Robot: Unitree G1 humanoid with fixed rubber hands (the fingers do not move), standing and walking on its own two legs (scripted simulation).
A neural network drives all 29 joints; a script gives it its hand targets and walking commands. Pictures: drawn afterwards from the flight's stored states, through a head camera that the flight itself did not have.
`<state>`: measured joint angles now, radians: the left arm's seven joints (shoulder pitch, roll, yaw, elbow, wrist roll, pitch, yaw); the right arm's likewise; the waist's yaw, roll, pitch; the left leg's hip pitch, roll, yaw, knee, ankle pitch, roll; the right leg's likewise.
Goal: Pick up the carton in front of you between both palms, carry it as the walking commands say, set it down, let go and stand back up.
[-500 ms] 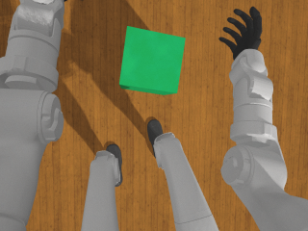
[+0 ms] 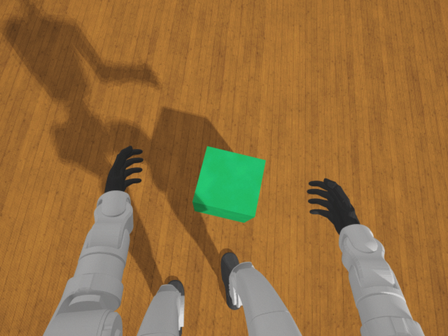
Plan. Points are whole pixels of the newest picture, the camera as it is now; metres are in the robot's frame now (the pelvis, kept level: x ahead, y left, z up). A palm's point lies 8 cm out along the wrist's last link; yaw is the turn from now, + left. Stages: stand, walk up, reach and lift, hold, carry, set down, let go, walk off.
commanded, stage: let go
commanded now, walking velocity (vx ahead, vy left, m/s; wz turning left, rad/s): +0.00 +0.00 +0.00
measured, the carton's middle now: (227, 187) +0.45 -0.11 -0.61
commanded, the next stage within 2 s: stand in 0.98 s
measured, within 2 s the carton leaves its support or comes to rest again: neither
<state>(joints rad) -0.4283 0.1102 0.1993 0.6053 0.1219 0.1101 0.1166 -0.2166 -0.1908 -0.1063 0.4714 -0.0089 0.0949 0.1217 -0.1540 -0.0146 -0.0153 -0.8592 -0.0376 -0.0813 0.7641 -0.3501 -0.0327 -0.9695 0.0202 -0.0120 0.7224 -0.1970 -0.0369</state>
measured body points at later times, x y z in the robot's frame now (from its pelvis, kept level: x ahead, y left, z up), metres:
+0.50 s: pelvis +0.05 +0.03 +0.04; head +0.10 +0.03 +0.49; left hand +0.26 +0.25 -0.04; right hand +0.22 -0.21 -0.04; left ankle -0.01 +0.14 -0.70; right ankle +0.07 -0.09 -0.70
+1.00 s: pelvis +0.05 +0.03 +0.04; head +0.05 +0.02 +0.49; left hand +0.23 +0.25 -0.04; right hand +0.20 -0.22 -0.04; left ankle -0.01 +0.14 -0.70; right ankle +0.07 -0.09 -0.70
